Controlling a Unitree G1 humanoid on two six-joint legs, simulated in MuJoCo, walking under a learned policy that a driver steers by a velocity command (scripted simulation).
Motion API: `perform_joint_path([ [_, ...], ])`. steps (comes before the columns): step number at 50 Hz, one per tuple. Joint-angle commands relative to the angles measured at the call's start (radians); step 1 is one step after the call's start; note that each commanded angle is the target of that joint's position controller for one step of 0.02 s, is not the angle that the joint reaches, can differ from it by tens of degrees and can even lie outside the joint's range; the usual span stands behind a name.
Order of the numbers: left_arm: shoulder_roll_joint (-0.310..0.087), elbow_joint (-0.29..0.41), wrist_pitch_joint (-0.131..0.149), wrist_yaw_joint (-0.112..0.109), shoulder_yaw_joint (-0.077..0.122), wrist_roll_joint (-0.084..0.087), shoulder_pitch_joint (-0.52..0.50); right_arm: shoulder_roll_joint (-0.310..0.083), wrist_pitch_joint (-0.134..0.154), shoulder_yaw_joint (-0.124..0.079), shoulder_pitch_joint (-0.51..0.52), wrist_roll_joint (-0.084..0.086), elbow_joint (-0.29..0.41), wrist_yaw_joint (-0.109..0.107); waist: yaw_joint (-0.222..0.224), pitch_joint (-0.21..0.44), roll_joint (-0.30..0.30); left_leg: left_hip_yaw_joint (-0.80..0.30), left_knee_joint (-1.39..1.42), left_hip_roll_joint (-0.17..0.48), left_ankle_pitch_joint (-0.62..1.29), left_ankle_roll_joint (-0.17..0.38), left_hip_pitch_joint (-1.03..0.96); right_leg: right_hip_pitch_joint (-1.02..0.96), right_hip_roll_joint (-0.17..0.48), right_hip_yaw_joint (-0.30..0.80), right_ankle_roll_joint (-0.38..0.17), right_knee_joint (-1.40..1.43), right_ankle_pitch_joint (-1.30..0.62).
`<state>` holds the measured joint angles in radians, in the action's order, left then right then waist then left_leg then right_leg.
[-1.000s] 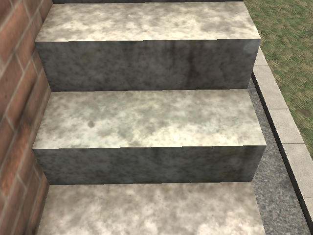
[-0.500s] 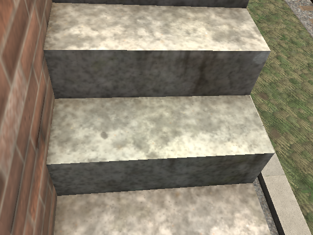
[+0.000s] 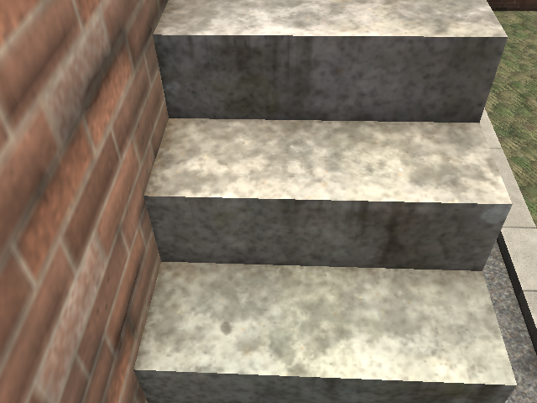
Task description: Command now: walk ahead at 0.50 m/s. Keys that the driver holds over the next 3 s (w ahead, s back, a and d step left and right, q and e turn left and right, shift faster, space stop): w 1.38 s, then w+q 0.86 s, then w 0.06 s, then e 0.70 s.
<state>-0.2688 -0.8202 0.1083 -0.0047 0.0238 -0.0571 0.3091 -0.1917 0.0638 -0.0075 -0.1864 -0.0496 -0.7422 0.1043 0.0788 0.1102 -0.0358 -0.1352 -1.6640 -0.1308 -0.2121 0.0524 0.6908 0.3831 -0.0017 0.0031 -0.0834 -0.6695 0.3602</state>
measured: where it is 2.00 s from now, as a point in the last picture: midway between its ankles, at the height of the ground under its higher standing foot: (417, 37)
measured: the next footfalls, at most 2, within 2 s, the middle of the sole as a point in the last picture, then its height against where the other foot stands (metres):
left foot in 0.34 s outside the picture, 0.19 m higher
right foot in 1.00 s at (419, 341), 0.19 m higher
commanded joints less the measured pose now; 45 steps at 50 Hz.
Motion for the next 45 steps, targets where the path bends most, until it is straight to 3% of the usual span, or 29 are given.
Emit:
perform_joint_path([
  [1, -0.062, -0.002, -0.026, -0.009, 0.017, 0.033, 0.121, -0.019, 0.033, -0.008, 0.075, -0.039, 0.086, 0.004, 0.002, -0.054, -0.062, -0.022, -0.247, 0.039, 0.079, 0.029, 0.517, -0.409, 0.183, 0.352, -0.128, 0.210, -0.085],
  [2, -0.066, 0.016, -0.031, 0.000, 0.011, 0.036, 0.098, -0.028, 0.027, -0.007, 0.061, -0.030, 0.095, 0.019, -0.003, -0.067, -0.055, 0.003, -0.362, 0.054, -0.015, 0.019, 0.515, -0.329, 0.220, 0.372, -0.161, 0.251, -0.094],
  [4, -0.110, -0.026, -0.015, 0.011, 0.011, -0.005, 0.236, -0.032, 0.025, 0.005, 0.019, 0.000, 0.114, 0.022, 0.016, -0.117, -0.038, 0.028, -0.392, 0.067, -0.100, 0.016, 0.565, -0.336, 0.259, 0.364, -0.201, 0.297, -0.062],
  [5, -0.124, -0.072, -0.017, 0.016, 0.014, -0.018, 0.310, -0.003, 0.024, 0.020, 0.032, 0.003, 0.118, 0.029, 0.037, -0.143, -0.096, 0.055, -0.609, 0.044, -0.134, 0.044, 0.609, -0.327, 0.289, 0.399, -0.249, 0.316, -0.123],
  [6, -0.118, -0.104, -0.016, 0.016, 0.010, -0.039, 0.342, 0.019, 0.028, 0.032, 0.052, 0.011, 0.137, 0.027, 0.048, -0.183, -0.074, 0.025, -0.701, 0.042, -0.148, 0.071, 0.731, -0.368, 0.312, 0.415, -0.259, 0.317, -0.138],
  [8, -0.098, -0.121, 0.003, 0.042, -0.007, -0.049, 0.283, 0.007, 0.025, 0.026, 0.056, 0.003, 0.131, 0.022, 0.007, -0.236, -0.083, 0.113, -0.881, 0.073, -0.180, 0.098, 0.808, -0.302, 0.276, 0.269, -0.237, 0.331, -0.248],
  [9, -0.079, -0.144, 0.011, 0.047, -0.015, -0.046, 0.295, -0.003, 0.020, 0.027, 0.071, 0.003, 0.151, 0.020, 0.002, -0.237, -0.079, 0.102, -0.973, 0.091, -0.224, 0.114, 0.829, -0.286, 0.292, 0.288, -0.235, 0.333, -0.262],
  [10, -0.089, -0.125, 0.029, 0.053, -0.024, -0.018, 0.269, -0.021, 0.013, 0.020, 0.068, 0.000, 0.171, 0.018, -0.037, -0.222, -0.062, 0.093, -0.991, 0.124, -0.235, 0.100, 0.813, -0.250, 0.321, 0.292, -0.226, 0.334, -0.318],
  [12, -0.094, -0.130, 0.040, 0.060, -0.029, -0.020, 0.214, -0.032, -0.024, 0.030, 0.105, 0.003, 0.232, 0.012, -0.103, -0.217, 0.018, 0.169, -0.611, 0.191, -0.150, 0.096, 0.638, -0.088, 0.244, 0.147, -0.139, 0.385, -0.327],
  [13, -0.147, -0.053, 0.043, 0.064, -0.018, -0.017, 0.003, -0.046, -0.051, 0.029, 0.081, 0.005, 0.243, 0.014, -0.203, -0.180, 0.076, 0.233, -0.122, 0.221, 0.019, 0.084, 0.199, 0.227, 0.143, 0.013, -0.093, 0.462, -0.440],
  [14, -0.205, -0.083, 0.031, 0.065, -0.003, 0.025, 0.073, -0.059, -0.082, 0.033, 0.245, 0.019, 0.310, 0.018, -0.170, -0.121, -0.039, 0.301, 0.030, 0.146, -0.199, -0.014, -0.062, 0.427, 0.165, 0.111, -0.188, 0.548, -0.666],
  [15, -0.228, -0.102, 0.008, 0.069, -0.002, 0.028, 0.158, -0.004, -0.103, 0.044, 0.205, 0.023, 0.295, 0.025, -0.161, -0.097, -0.103, 0.319, 0.077, 0.127, -0.179, -0.046, -0.078, 0.294, 0.215, 0.119, -0.206, 0.521, -0.779],
  [16, -0.331, -0.126, -0.007, 0.087, 0.037, 0.069, 0.204, -0.010, -0.120, 0.056, 0.283, 0.034, 0.339, 0.039, -0.166, -0.058, -0.133, 0.339, 0.256, 0.045, -0.567, -0.091, 0.063, 0.094, 0.262, 0.149, -0.232, 0.489, -1.023],
  [17, -0.386, -0.132, -0.037, 0.118, 0.051, 0.023, 0.172, -0.046, -0.126, 0.049, 0.187, 0.057, 0.328, 0.033, -0.241, 0.009, -0.201, 0.315, 0.455, -0.003, -0.375, -0.053, 0.013, -0.075, 0.303, 0.169, -0.268, 0.363, -1.570],
  [18, -0.384, -0.124, -0.066, 0.153, 0.072, -0.014, 0.082, -0.119, -0.118, 0.013, -0.061, 0.065, 0.238, 0.017, -0.310, 0.136, -0.121, 0.188, 0.761, -0.016, -0.083, 0.004, -0.104, -0.249, 0.259, 0.114, -0.237, 0.043, -1.925],
  [19, -0.186, -0.159, -0.068, 0.203, 0.017, -0.102, 0.211, -0.255, -0.104, -0.038, -0.340, 0.037, 0.088, -0.032, -0.266, 0.364, 0.153, -0.284, 0.802, 0.171, 0.129, 0.119, -0.595, 0.176, 0.178, 0.135, -0.133, -0.252, -1.376],
  [20, -0.074, -0.205, -0.085, 0.206, 0.002, -0.048, 0.197, -0.290, -0.108, -0.046, -0.563, -0.045, -0.024, -0.021, -0.361, 0.333, 0.283, -0.779, 1.040, 0.350, -0.198, 0.254, -0.620, 0.381, -0.035, 0.264, -0.071, -0.598, -0.532],
  [21, -0.072, -0.191, -0.085, 0.172, 0.002, 0.018, 0.098, -0.243, -0.084, -0.052, -0.540, -0.054, -0.068, -0.011, -0.363, 0.152, 0.278, -0.744, 1.069, 0.355, -0.475, 0.255, -0.453, 0.501, -0.037, 0.337, -0.055, -0.906, -0.455],
  [22, -0.069, -0.182, -0.071, 0.126, -0.001, 0.045, 0.064, -0.184, -0.058, -0.051, -0.418, -0.014, -0.092, -0.011, -0.290, 0.035, 0.255, -0.576, 1.007, 0.331, -0.480, 0.246, -0.314, 0.577, 0.002, 0.272, -0.038, -1.070, -0.440],
  [24, -0.063, -0.120, -0.070, 0.072, 0.000, 0.028, 0.008, -0.019, -0.032, -0.005, -0.201, 0.005, -0.124, -0.001, -0.137, 0.010, 0.081, -0.294, 0.975, 0.288, -0.303, 0.197, -0.244, 0.630, -0.002, 0.231, -0.038, -1.175, -0.464],
  [26, -0.004, -0.112, -0.092, 0.057, 0.000, 0.018, 0.041, 0.083, -0.012, 0.037, -0.019, 0.009, -0.125, 0.013, -0.045, -0.015, 0.098, -0.228, 1.068, 0.263, -0.256, 0.172, -0.133, 0.656, -0.038, 0.247, -0.056, -1.316, -0.412],
  [28, 0.032, -0.114, -0.112, 0.052, -0.005, 0.042, 0.106, 0.053, 0.015, 0.035, 0.050, 0.023, -0.132, 0.020, -0.005, -0.076, 0.091, -0.125, 1.146, 0.254, -0.241, 0.163, -0.055, 0.696, -0.055, 0.251, -0.037, -1.318, -0.305],
  [29, 0.025, -0.087, -0.117, 0.043, -0.009, 0.036, 0.056, 0.014, 0.029, 0.028, -0.031, 0.019, -0.160, 0.030, -0.021, -0.061, 0.056, -0.066, 1.142, 0.272, -0.180, 0.155, -0.086, 0.694, -0.030, 0.219, -0.015, -1.226, -0.325],
  [32, 0.001, -0.070, -0.110, 0.037, 0.003, 0.056, -0.034, -0.047, 0.051, 0.010, -0.155, 0.013, -0.203, 0.037, -0.094, -0.084, 0.137, -0.044, 1.263, 0.349, -0.139, 0.178, -0.167, 0.768, -0.017, 0.117, 0.060, -1.283, -0.202],
  [33, 0.001, -0.065, -0.116, 0.047, 0.000, 0.053, -0.052, -0.057, 0.048, 0.008, -0.200, -0.005, -0.231, 0.035, -0.099, -0.062, 0.184, -0.046, 1.271, 0.351, -0.134, 0.176, -0.206, 0.770, 0.003, 0.081, 0.050, -1.367, -0.201],
  [39, -0.008, 0.003, -0.127, 0.028, -0.008, 0.028, -0.140, 0.015, 0.066, 0.022, -0.312, -0.048, -0.278, 0.010, -0.128, -0.106, 0.104, -0.016, 1.303, 0.398, 0.021, 0.155, -0.561, 0.981, 0.090, 0.077, 0.045, -1.311, -0.120],
  [41, 0.021, 0.058, -0.133, 0.024, -0.033, 0.027, -0.229, -0.013, 0.059, 0.023, -0.372, -0.061, -0.313, 0.006, -0.139, -0.124, 0.177, -0.096, 1.348, 0.471, 0.081, 0.197, -0.648, 1.052, 0.091, 0.073, 0.011, -1.383, 0.018],
  [43, 0.039, 0.117, -0.130, 0.015, -0.059, 0.028, -0.305, -0.021, 0.048, 0.018, -0.403, -0.083, -0.343, 0.006, -0.165, -0.124, 0.121, -0.122, 1.361, 0.517, 0.036, 0.188, -0.792, 1.226, 0.103, 0.109, -0.026, -1.486, 0.166],
  [45, 0.075, 0.188, -0.117, 0.026, -0.093, -0.005, -0.483, -0.021, 0.048, 0.013, -0.492, -0.100, -0.382, -0.025, -0.212, -0.116, 0.148, -0.117, 1.340, 0.516, 0.008, 0.174, -0.978, 1.438, 0.113, 0.119, -0.090, -1.416, 0.353],
])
